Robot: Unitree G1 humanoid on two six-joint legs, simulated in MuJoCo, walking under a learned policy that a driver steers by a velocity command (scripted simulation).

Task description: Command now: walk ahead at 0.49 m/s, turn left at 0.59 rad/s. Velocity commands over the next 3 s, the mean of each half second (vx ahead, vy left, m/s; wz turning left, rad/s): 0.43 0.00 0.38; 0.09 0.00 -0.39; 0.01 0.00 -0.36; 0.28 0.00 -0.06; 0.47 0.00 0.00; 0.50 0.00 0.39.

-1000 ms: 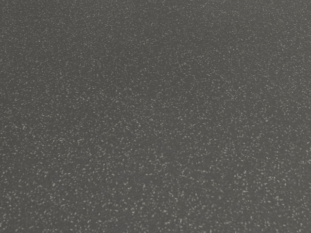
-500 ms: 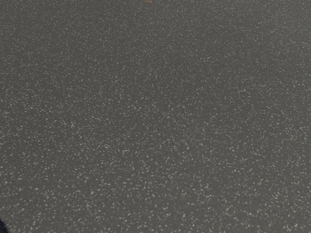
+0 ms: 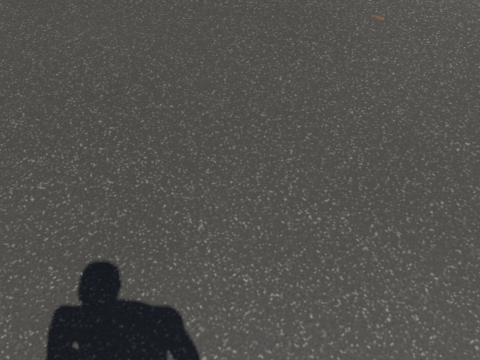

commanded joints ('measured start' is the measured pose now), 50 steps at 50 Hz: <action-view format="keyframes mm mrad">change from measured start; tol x32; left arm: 1 33 86 24 -21 -1 -14 -4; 50 42 195 76 -162 -19 107 1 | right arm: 1 27 -33 -14 -85 5 5 5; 50 -246 -110 -43 -107 -26 41 -21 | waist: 1 2 -107 -46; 16 53 -102 45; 21 -114 101 -505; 50 28 -95 -173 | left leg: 1 -185 123 -28 -6 56 -2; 15 -204 71 107 -589 232 34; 18 215 -55 179 -737 336 94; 20 830 439 -478 -733 898 349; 22 691 394 -287 -754 1039 301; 28 210 266 51 -955 861 214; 41 372 346 159 -892 566 175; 45 307 236 259 -591 506 23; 47 -210 -27 172 -48 -351 -112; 50 -270 34 24 -17 -170 -85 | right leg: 1 167 -288 264 -265 25 -173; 14 314 -316 -21 -253 159 -137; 18 309 -257 -106 174 697 -54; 20 -287 -26 -39 841 -503 69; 21 -276 -30 180 951 -537 63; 42 -178 -98 9 274 -188 33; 45 96 -59 40 7 208 -50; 47 414 -439 604 -1 792 -368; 50 296 -299 385 -26 522 -243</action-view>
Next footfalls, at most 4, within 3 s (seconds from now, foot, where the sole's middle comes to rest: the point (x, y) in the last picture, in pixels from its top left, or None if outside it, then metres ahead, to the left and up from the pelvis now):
0.38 left None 0.34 0.20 -0.77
0.90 right None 0.41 -0.03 -0.77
1.36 left None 0.44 0.20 -0.77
1.64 right None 0.35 -0.03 -0.77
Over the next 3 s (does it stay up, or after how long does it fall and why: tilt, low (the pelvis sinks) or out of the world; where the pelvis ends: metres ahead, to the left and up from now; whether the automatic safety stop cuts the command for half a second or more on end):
stays up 0.98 -0.05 0.00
